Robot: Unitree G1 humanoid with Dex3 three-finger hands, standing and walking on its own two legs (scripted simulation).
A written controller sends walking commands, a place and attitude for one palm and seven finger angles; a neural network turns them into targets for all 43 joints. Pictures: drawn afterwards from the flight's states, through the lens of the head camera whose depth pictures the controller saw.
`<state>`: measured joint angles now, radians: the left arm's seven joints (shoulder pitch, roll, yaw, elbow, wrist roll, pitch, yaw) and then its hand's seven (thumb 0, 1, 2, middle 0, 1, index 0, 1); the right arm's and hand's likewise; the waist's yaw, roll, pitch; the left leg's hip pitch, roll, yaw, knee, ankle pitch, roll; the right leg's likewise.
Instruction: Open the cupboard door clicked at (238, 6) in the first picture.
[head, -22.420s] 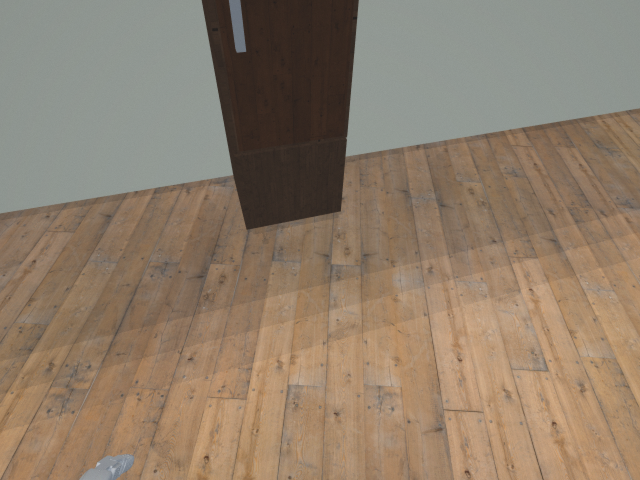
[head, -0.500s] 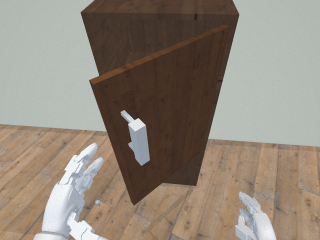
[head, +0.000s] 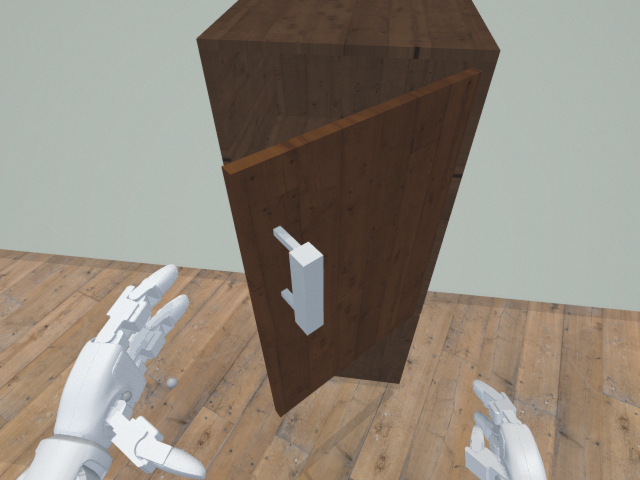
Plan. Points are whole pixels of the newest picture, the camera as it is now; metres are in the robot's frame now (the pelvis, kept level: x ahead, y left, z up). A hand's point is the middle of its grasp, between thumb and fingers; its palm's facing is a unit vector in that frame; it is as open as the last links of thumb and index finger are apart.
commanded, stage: draw the hand back to the body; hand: left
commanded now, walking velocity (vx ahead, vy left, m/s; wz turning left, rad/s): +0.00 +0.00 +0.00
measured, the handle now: (296, 280) +0.33 +0.07 +0.11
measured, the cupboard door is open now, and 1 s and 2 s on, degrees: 46 46 46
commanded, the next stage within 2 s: step back with the hand held close in 1.08 s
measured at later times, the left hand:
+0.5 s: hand (100, 322) +0.21 +0.24 +0.16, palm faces +0.32 -0.87 -0.37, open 11.6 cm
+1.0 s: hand (100, 309) +0.22 +0.25 +0.17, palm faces +0.39 -0.84 -0.38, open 7.5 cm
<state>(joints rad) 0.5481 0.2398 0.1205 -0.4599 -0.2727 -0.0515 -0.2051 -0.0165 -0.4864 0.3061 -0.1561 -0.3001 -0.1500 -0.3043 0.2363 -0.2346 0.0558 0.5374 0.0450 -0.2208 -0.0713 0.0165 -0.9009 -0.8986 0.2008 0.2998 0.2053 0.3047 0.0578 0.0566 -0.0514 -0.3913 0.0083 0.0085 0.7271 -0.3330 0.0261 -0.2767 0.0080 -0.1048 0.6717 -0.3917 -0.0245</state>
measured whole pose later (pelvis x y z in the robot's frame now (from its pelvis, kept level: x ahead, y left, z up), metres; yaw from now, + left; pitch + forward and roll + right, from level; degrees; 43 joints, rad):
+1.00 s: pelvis +0.02 +0.00 +0.03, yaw -3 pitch -4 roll -1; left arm 0.47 0.33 0.30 -0.39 -0.06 -0.08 0.11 0.01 0.87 0.89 -0.21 -0.30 -0.21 -0.31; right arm 0.18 -0.23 0.02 0.65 0.00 -0.09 -0.07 0.01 -0.90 -0.90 0.20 0.30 0.21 0.30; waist 0.07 0.05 0.04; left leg -0.11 0.01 0.06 0.40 -0.21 0.02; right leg -0.01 0.02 -0.05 0.33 -0.25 -0.02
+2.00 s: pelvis -0.11 +0.04 +0.01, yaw -1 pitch -1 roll -2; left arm 0.55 0.38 0.41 -0.55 -0.03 -0.20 0.14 0.01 0.88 0.90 -0.21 -0.30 -0.21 -0.31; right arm 0.19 -0.20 0.00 0.58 0.01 -0.07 -0.06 0.01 -0.90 -0.90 0.20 0.30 0.21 0.30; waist 0.04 0.03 0.07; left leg -0.48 -0.01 0.06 0.62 -0.24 0.03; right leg -0.28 0.04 0.00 0.56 -0.26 -0.01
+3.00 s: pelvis -0.28 +0.04 +0.02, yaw -5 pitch -1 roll +0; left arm 0.62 0.42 0.41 -0.52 -0.04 -0.22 0.14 0.01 0.88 0.90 -0.22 -0.30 -0.21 -0.31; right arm 0.25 -0.19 0.01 0.66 0.00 -0.12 -0.05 0.01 -0.90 -0.90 0.20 0.30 0.21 0.30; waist 0.00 0.01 -0.01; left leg -0.38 0.01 0.01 0.81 -0.35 0.00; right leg -0.19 0.05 -0.05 0.51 -0.31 -0.08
